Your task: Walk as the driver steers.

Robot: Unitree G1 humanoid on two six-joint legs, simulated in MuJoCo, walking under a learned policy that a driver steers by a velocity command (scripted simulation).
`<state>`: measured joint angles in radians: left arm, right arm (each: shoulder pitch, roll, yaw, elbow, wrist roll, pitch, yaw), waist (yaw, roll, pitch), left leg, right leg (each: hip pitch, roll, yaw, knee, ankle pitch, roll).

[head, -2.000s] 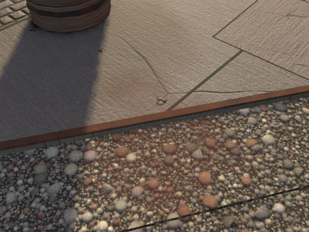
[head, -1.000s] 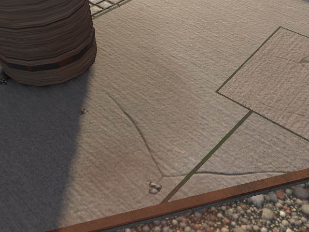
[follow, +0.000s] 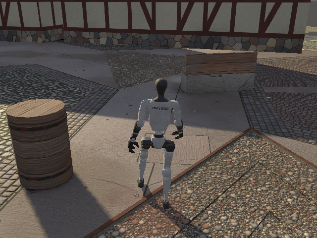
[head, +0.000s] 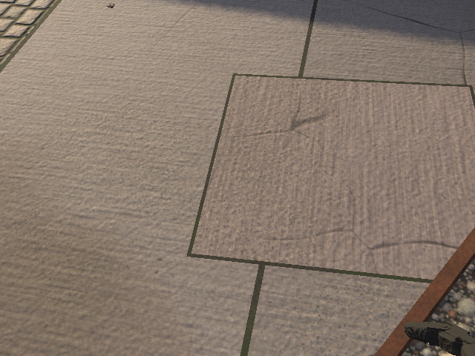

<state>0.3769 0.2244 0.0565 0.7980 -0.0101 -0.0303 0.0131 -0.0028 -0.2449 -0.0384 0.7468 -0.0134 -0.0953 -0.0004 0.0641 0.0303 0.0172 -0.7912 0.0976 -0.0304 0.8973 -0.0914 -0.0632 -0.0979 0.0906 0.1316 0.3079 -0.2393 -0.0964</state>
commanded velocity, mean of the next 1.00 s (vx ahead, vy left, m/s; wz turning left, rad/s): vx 0.50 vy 0.00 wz -0.13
